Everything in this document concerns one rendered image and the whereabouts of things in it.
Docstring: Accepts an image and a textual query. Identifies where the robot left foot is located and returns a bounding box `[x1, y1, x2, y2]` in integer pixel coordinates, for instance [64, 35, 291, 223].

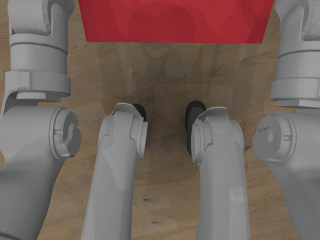
[132, 104, 146, 122]

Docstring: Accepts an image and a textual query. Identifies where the robot left forearm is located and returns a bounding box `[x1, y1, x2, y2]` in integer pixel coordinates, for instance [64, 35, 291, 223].
[0, 0, 75, 153]

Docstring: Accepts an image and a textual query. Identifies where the robot right forearm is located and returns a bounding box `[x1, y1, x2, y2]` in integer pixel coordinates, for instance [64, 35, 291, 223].
[268, 0, 320, 115]

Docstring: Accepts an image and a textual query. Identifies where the robot left upper arm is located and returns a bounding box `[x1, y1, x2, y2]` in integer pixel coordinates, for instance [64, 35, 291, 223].
[0, 106, 82, 240]

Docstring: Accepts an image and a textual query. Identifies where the carton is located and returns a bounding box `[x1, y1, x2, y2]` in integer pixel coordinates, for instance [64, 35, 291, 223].
[78, 0, 274, 44]

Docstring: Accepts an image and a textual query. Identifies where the robot right shin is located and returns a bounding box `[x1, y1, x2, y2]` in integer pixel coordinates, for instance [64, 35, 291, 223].
[194, 107, 245, 153]

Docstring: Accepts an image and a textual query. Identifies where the robot right upper arm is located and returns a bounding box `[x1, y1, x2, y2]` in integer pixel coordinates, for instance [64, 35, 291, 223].
[252, 111, 320, 240]

